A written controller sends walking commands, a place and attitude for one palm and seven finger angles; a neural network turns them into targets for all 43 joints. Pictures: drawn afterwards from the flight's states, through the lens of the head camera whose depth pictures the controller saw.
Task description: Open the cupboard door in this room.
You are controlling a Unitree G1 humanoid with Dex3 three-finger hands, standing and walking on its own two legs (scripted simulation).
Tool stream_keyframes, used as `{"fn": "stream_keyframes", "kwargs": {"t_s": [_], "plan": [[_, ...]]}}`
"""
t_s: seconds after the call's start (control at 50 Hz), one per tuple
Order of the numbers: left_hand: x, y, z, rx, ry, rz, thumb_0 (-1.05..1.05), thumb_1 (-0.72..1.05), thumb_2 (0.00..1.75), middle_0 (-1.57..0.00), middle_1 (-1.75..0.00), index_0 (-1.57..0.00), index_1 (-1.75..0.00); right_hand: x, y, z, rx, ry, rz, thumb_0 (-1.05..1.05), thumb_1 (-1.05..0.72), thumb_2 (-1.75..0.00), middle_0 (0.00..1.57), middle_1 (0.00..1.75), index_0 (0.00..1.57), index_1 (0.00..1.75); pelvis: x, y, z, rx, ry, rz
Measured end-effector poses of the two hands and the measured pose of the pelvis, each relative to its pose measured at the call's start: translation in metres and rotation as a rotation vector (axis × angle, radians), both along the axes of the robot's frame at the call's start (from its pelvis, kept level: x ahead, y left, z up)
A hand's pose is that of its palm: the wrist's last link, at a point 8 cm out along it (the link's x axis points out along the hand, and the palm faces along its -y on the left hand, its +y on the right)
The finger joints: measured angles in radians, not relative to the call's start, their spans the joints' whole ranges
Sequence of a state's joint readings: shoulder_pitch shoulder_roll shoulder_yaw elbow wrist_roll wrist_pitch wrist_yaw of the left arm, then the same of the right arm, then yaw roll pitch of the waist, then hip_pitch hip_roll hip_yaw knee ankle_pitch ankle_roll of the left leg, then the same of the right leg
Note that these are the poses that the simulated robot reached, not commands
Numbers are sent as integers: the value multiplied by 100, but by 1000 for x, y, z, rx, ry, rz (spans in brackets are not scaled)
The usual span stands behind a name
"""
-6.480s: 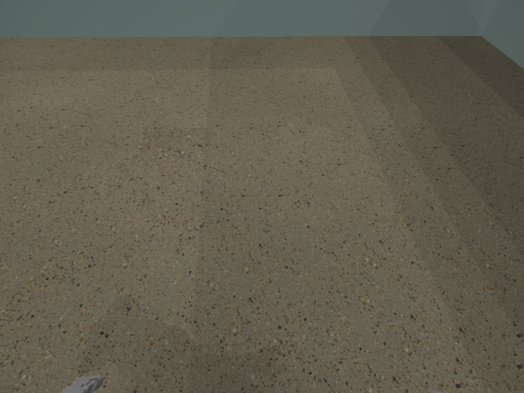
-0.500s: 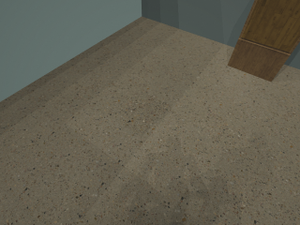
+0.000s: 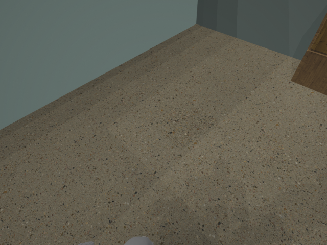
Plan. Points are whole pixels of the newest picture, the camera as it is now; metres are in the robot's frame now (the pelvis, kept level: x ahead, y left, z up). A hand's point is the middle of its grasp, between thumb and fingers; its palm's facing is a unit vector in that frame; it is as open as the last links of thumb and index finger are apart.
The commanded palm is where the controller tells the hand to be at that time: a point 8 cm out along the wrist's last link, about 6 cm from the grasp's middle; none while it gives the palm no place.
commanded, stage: turn or walk to find it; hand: left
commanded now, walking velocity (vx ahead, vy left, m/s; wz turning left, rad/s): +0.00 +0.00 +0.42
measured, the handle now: out of the picture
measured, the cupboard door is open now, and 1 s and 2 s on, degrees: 0 0 0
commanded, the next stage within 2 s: none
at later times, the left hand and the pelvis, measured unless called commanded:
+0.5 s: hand out of the picture -0.02 +0.26 -0.16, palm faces +0.24 -0.94 -0.25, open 7.4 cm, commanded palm none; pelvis -0.03 +0.03 +0.01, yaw +12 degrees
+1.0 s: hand out of the picture -0.08 +0.19 -0.16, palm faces +0.44 -0.86 -0.25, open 7.4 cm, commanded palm none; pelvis -0.05 +0.00 +0.00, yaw +26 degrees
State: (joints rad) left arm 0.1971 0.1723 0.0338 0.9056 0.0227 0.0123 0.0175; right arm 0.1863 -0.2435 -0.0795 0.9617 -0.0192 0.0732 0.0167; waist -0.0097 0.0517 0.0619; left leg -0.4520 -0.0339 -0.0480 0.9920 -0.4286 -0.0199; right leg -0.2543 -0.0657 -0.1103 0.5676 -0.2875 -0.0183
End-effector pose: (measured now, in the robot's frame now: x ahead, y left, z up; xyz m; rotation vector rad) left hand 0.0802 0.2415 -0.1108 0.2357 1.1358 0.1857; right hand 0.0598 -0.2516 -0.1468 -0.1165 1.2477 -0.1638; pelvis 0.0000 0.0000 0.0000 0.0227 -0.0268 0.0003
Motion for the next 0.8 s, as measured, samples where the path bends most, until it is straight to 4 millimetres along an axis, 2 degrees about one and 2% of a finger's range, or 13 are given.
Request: {"fn": "stream_keyframes", "kwargs": {"t_s": [0.1,0.18,0.32,0.38,0.46,0.56,0.66,0.72,0.8], "plan": [[-27,-3,-2,-15,44,46,1,90,90,-20,-30,-21,-30,-5,-6,8,-15,29,33,1,-91,-90,20,30,20,30,-5,-1,5,6,-1,48],[-49,5,-10,-35,70,92,1,90,90,-20,-30,-21,-30,-4,-1,13,-39,59,78,1,-91,-90,20,30,19,30,-9,4,5,4,5,85],[-97,43,-40,-64,134,203,1,90,90,-20,-30,-21,-30,16,31,15,-94,12,182,1,-91,-90,20,30,19,30,-19,28,-10,-18,15,154],[-111,54,-38,-57,179,229,1,90,90,-20,-30,-21,-30,20,45,22,-91,-11,204,0,-91,-90,20,30,20,30,-22,32,-5,-22,14,162],[-115,60,-26,-52,162,254,1,91,90,-20,-30,-20,-30,22,58,26,-71,-12,239,0,-90,-90,20,30,20,30,-26,33,3,-34,19,193],[-106,54,-15,-33,105,268,1,91,90,-20,-30,-20,-30,25,59,20,-37,-11,268,0,-90,-90,20,30,20,30,-29,25,5,-31,26,231],[-96,35,-8,0,27,277,1,91,90,-20,-30,-20,-30,30,43,2,-2,-9,287,0,-90,-90,20,30,20,30,-31,6,-3,-6,30,274],[-102,19,-2,12,-2,294,1,91,90,-20,-30,-20,-30,34,31,-4,3,0,304,0,-90,-90,20,30,20,30,-34,-2,-3,-10,17,310],[-122,3,4,2,9,341,1,90,90,-20,-30,-21,-30,41,22,2,-5,14,340,1,-90,-90,20,30,20,30,-37,-8,3,6,8,349]]}}
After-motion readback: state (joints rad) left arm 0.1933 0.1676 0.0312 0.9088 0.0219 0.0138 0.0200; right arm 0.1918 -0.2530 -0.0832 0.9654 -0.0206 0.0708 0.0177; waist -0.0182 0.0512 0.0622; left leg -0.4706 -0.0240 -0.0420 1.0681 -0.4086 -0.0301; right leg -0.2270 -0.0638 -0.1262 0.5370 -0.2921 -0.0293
